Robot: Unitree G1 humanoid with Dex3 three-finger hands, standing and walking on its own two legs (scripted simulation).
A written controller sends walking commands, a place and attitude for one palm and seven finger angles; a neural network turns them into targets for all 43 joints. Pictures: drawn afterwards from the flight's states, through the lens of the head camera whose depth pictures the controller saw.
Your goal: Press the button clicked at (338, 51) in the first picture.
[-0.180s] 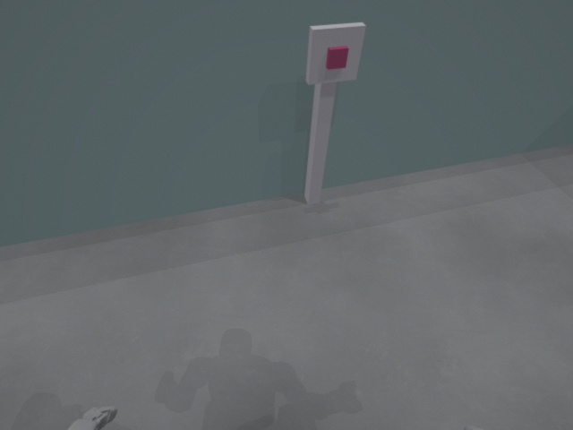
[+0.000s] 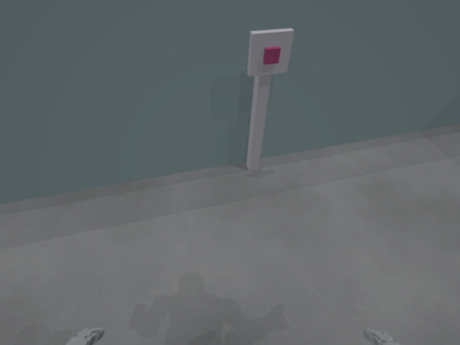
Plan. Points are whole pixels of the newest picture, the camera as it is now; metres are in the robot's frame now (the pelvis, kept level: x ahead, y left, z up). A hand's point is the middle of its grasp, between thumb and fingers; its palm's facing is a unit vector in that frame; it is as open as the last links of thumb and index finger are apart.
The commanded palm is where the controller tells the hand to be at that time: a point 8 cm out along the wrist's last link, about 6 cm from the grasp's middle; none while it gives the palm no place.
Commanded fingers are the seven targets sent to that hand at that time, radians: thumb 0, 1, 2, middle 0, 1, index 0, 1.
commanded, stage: stand and wait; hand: left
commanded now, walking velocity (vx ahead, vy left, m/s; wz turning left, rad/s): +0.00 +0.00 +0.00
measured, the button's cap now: (271, 55) +1.22 -0.10 -0.03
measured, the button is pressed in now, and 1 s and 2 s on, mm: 0 0 0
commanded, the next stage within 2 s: look at it before walking up in 0.76 s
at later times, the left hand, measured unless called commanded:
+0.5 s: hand out of the picture +0.04 +0.23 -0.15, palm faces -0.03 -0.94 -0.34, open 7.4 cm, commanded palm none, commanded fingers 0.00 0.90 0.90 -0.20 -0.30 -0.20 -0.30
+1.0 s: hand out of the picture +0.04 +0.22 -0.15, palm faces -0.04 -0.95 -0.32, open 7.4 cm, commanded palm none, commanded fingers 0.00 0.90 0.90 -0.20 -0.30 -0.20 -0.30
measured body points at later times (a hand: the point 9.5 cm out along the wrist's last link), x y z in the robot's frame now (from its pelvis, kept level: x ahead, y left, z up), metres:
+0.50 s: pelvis -0.03 -0.02 +0.01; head -0.03 -0.02 +0.46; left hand +0.04 +0.28 -0.13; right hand +0.05 -0.32 -0.12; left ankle -0.03 +0.11 -0.74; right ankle -0.03 -0.14 -0.74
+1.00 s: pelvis -0.03 -0.02 +0.01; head -0.04 -0.02 +0.46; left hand +0.04 +0.27 -0.13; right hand +0.03 -0.32 -0.13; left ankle -0.03 +0.11 -0.74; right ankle -0.03 -0.14 -0.74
